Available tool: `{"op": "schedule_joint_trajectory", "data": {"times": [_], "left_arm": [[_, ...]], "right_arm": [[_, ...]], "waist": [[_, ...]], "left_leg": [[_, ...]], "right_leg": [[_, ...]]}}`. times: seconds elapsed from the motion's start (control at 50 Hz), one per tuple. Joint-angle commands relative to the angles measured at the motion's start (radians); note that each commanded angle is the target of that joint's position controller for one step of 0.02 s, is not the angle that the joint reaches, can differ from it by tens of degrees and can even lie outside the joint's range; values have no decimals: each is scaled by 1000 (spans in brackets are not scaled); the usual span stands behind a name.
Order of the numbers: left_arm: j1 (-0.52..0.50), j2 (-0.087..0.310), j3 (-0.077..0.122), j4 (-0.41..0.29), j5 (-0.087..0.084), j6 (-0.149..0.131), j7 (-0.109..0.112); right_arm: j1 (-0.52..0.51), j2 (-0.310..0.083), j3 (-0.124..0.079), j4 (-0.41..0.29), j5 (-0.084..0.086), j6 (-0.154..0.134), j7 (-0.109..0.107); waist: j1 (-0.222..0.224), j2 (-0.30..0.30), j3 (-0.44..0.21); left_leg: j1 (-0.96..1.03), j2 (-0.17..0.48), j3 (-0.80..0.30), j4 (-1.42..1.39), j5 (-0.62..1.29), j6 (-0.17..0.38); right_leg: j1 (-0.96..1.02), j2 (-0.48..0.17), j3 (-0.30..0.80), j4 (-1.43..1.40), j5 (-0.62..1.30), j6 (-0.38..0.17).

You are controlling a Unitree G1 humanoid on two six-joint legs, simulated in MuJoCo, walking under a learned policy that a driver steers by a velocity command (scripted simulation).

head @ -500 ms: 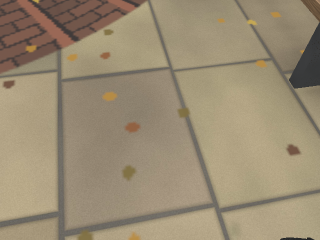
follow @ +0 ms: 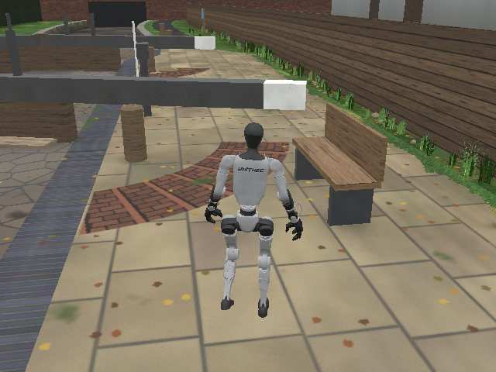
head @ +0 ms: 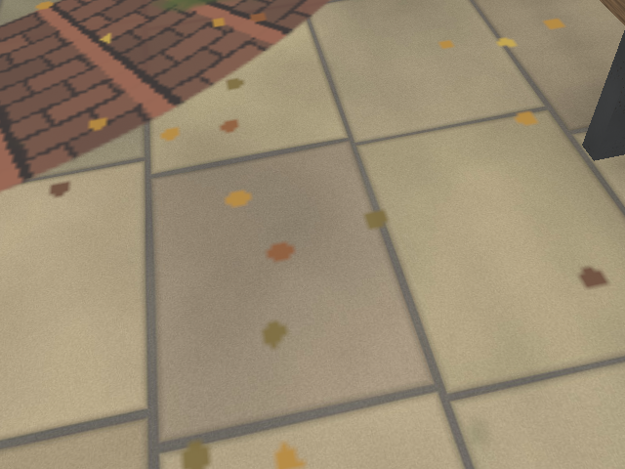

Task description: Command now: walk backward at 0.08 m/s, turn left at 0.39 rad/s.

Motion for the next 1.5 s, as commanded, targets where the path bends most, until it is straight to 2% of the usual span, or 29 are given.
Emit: {"op": "schedule_joint_trajectory", "data": {"times": [0.02, 0.14, 0.2, 0.22, 0.24, 0.26, 0.28, 0.34, 0.4, 0.58, 0.66, 0.7, 0.72, 0.74, 0.8, 0.98, 1.02, 1.04, 1.06, 1.08, 1.12, 1.28, 1.36, 1.38, 1.4, 1.42, 1.44, 1.46, 1.5], "left_arm": [[33, 178, 50, -24, -1, -6, 22], [-13, 249, 91, 0, -21, -4, 4], [-54, 242, 98, 14, -42, -5, -5], [-9, 203, 95, 40, -39, -4, -15], [6, 131, 79, 15, 1, -5, -29], [-154, 151, 89, -47, -8, -14, -21], [-171, 180, 100, -49, -23, -12, -17], [-57, 209, 120, 18, -4, -10, -2], [-37, 193, 117, 18, -16, -27, -9], [-54, 189, 97, 1, -31, -57, -37], [15, 174, 83, 28, -31, -69, -59], [31, 165, 68, 38, -3, -77, -67], [0, 244, 74, 22, 5, -76, -65], [-58, 205, 57, 26, 8, -74, -70], [-45, 244, 67, 30, -25, -76, -80], [-50, 256, 79, -13, -48, -31, -43], [-68, 218, 70, -31, -56, -22, -43], [-74, 198, 64, -39, -57, -23, -48], [-102, 211, 66, -60, -50, -32, -54], [-99, 239, 78, -61, -49, -41, -60], [-83, 216, 75, -51, -51, -45, -76], [-158, 158, 37, -124, -48, -65, -126], [16, 219, 73, -97, -47, -57, -120], [176, 278, 109, -51, -53, -52, -110], [334, 391, 143, -33, -56, -46, -87], [317, 438, 134, -68, -48, -67, -92], [272, 349, 109, -68, -43, -89, -99], [240, 295, 93, -67, -36, -99, -100], [125, 225, 70, -86, -25, -102, -96]], "right_arm": [[-46, -54, -2, -104, -1, -18, 7], [14, -39, 18, -119, -13, -16, 53], [137, -49, 9, -74, -20, -7, 74], [164, -67, 3, -69, -25, -6, 71], [169, -185, -24, -99, -20, -7, 49], [133, -225, -21, -139, -74, -36, 58], [40, -202, -16, -153, -85, -67, 57], [-93, -102, 17, -179, -30, -97, 39], [-32, -75, 28, -176, -31, -98, 33], [-34, -139, 4, -199, -24, -69, 34], [-90, -67, 37, -199, -26, -60, 37], [-33, 10, 69, -159, -46, -73, 38], [51, 8, 69, -149, -81, -83, 42], [52, -15, 62, -140, -79, -85, 41], [-70, -89, 38, -138, -56, -81, 28], [-29, -47, 19, -135, -39, -96, 27], [14, -79, 5, -130, -44, -98, 33], [29, -110, -1, -132, -47, -102, 34], [36, -121, -3, -139, -56, -113, 34], [26, -99, 5, -150, -56, -126, 28], [-6, -86, 10, -158, -29, -143, 19], [68, -154, -11, -138, -18, -151, 50], [49, -156, -12, -139, -1, -147, 62], [71, -113, 4, -141, -10, -151, 61], [60, -39, 32, -196, -46, -161, 58], [22, 5, 50, -256, -41, -191, 55], [-39, -93, 28, -259, 2, -211, 64], [-54, -106, 27, -262, 13, -223, 71], [-11, -99, 21, -218, -31, -220, 65]], "waist": [[64, -203, -89], [49, -201, -81], [-24, -155, -84], [-28, -43, -70], [2, 278, -58], [-61, 228, -33], [-19, 130, -5], [43, 86, 6], [33, 83, -64], [-9, 129, -80], [16, 111, -142], [18, 25, -157], [-65, -149, -166], [-83, -193, -137], [-2, -172, -80], [7, -127, -135], [-7, 21, -127], [-21, 146, -82], [-38, 191, -40], [-25, 98, -12], [-12, 39, 28], [-71, 76, 17], [49, 60, -50], [119, 5, -146], [170, -206, -232], [138, -312, -338], [158, -181, -236], [126, -168, -142], [44, -110, -66]], "left_leg": [[-107, 63, 21, -155, -31, -14], [141, 128, 144, -496, -77, 74], [314, 101, 188, -777, 121, 173], [385, 124, 88, -868, 207, 215], [459, 398, -301, -911, 494, 337], [255, 499, -479, -999, 405, 492], [215, 443, -395, -1038, 211, 446], [245, 320, -255, -1019, 169, 310], [340, 292, -226, -979, 334, 318], [330, 274, -325, -897, 421, 347], [325, 270, -301, -810, 606, 315], [257, 193, -233, -792, 426, 221], [221, 100, -142, -719, 172, 169], [252, 88, -93, -779, 77, 120], [268, 69, -51, -771, 191, 108], [269, 66, 9, -756, 218, 121], [373, 171, -112, -890, 65, 201], [442, 314, -284, -985, -16, 295], [452, 474, -435, -1053, -20, 381], [436, 497, -430, -1056, -23, 396], [472, 432, -296, -1075, -38, 337], [389, 345, 63, -1084, 193, 279], [301, 351, 173, -843, 505, 222], [221, 297, 252, -601, 613, 179], [-103, 207, 286, -199, 256, 93], [-340, 57, 72, 26, -182, 72], [-438, 121, -12, 91, -106, 93], [-442, 164, 7, 48, -19, 126], [-303, 233, 11, -112, 121, 128]], "right_leg": [[247, -263, 239, -189, 18, -183], [99, -271, 166, -213, -38, -177], [-12, -240, 74, -125, -24, -104], [-109, -184, -14, 33, -77, -23], [-372, -29, -133, 357, -372, 99], [-418, 59, 54, 550, -485, 108], [-415, 36, 123, 637, -383, 86], [-417, 25, 145, 653, -140, 86], [-394, 42, 152, 623, -77, 107], [-219, 77, 161, 235, -134, 135], [-25, 46, 123, 34, -37, 102], [188, -33, 210, -178, 303, 57], [227, -148, 351, -123, 562, -14], [118, -182, 380, -113, 476, -127], [63, -75, 350, -124, 201, -79], [38, -55, 468, -24, 298, -112], [-136, 66, 332, 104, -49, -43], [-308, 144, 215, 234, -269, -6], [-435, 97, 187, 444, -369, 9], [-481, 39, 218, 558, -341, 11], [-541, -7, 212, 570, -222, 30], [-285, -10, 29, 249, -60, 55], [24, 83, -53, 113, -29, -28], [249, 112, -31, 90, -33, -67], [520, -121, 387, -3, -180, -188], [595, -309, 955, -242, -425, -342], [530, -316, 885, -285, -465, -321], [428, -279, 748, -268, -404, -289], [214, -184, 517, -257, -152, -223]]}}
Keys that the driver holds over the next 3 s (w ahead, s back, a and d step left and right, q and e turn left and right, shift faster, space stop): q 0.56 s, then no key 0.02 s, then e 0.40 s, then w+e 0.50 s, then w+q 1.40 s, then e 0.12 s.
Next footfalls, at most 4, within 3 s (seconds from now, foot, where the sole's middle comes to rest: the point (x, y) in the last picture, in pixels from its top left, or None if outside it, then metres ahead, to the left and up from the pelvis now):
0.22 left None -0.07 0.13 -0.78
0.70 right None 0.05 -0.08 -0.78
1.38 right None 0.16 -0.13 -0.78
1.92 left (325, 449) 0.52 0.05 -0.78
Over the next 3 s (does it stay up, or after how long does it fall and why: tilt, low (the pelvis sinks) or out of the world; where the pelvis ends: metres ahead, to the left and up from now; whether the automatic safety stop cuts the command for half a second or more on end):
stays up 0.90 0.11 -0.02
